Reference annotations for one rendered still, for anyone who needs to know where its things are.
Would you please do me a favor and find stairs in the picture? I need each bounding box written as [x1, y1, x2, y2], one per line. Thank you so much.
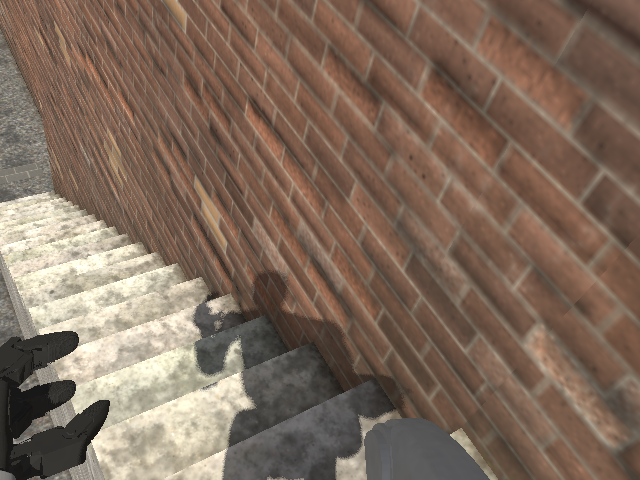
[0, 191, 498, 480]

